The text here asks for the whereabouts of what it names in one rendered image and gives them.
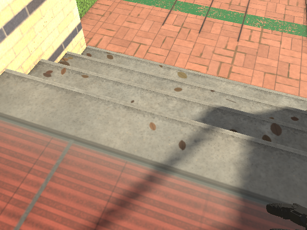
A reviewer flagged right robot hand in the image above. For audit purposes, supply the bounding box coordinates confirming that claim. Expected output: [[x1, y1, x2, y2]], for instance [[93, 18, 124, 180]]
[[266, 203, 307, 230]]

